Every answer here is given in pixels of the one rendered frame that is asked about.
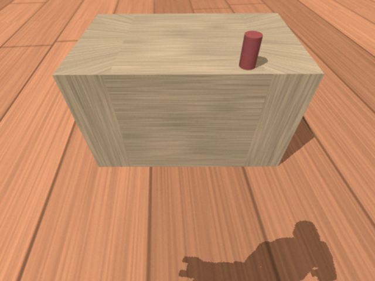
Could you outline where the can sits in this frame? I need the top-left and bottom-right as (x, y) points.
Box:
(239, 31), (263, 70)

